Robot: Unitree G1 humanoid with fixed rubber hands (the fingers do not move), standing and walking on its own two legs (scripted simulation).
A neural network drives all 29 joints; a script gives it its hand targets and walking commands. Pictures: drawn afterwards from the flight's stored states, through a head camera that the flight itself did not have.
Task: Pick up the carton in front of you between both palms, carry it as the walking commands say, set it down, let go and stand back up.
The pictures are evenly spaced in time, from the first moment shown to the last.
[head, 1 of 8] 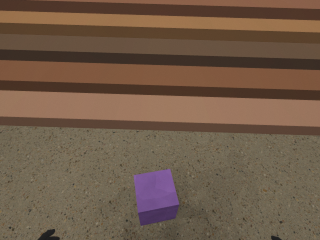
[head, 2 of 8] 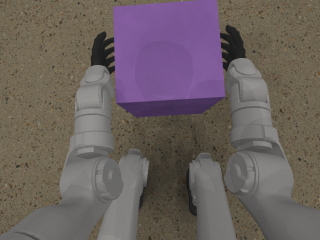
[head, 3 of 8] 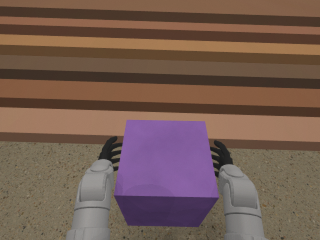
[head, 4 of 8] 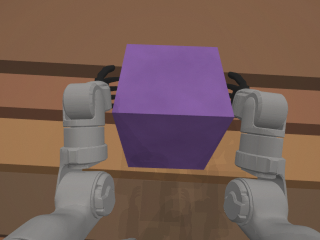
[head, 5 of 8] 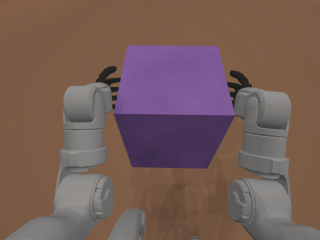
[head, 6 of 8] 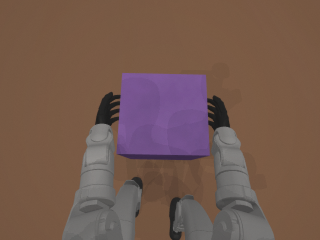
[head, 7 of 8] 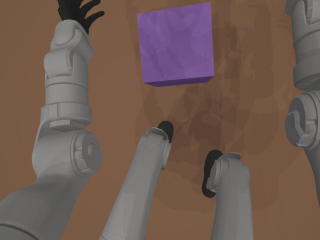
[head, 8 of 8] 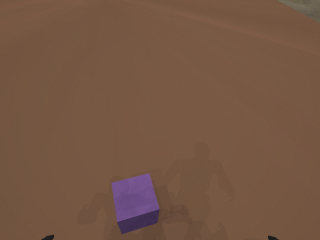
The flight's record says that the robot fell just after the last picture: no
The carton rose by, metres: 1.44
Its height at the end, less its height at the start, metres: +0.68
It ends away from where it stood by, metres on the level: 3.53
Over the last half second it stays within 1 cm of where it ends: yes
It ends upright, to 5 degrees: yes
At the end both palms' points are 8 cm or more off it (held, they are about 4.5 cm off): yes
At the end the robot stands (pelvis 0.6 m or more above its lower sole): yes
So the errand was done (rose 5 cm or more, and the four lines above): yes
